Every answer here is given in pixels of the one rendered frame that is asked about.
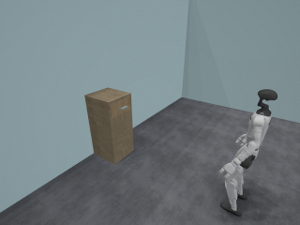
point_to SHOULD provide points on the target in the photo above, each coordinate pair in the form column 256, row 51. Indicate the cabinet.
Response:
column 112, row 138

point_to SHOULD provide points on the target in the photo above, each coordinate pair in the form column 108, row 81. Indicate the robot left upper arm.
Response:
column 257, row 130

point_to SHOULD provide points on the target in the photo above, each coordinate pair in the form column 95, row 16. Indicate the drawer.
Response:
column 120, row 104

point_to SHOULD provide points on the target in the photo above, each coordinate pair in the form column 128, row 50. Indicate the robot left hand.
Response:
column 229, row 169

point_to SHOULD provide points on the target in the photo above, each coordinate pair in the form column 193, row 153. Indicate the robot left forearm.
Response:
column 248, row 151

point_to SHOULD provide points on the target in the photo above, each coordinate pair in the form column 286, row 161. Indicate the handle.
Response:
column 125, row 107

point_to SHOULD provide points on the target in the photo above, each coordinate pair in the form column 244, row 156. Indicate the robot left shin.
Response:
column 231, row 193

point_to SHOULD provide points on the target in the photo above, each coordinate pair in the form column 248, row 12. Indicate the robot right hand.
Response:
column 244, row 137

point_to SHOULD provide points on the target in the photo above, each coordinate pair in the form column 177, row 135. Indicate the robot left foot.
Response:
column 229, row 208

